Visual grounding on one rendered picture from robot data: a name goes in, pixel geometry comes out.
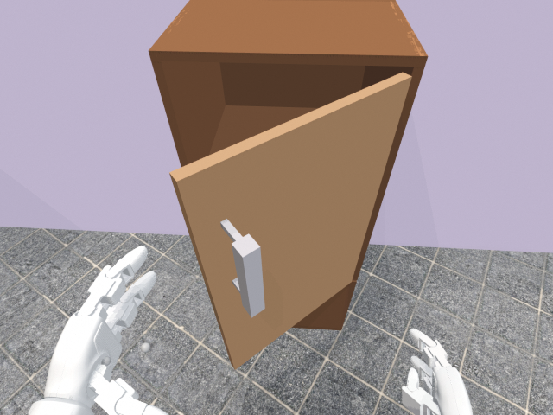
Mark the left robot forearm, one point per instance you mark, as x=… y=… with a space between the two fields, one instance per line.
x=59 y=406

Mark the robot left hand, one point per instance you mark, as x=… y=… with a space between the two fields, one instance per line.
x=93 y=332

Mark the robot right hand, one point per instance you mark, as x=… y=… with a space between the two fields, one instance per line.
x=443 y=385

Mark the handle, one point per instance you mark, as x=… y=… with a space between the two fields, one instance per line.
x=247 y=258

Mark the cupboard door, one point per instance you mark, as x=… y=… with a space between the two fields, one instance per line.
x=304 y=191

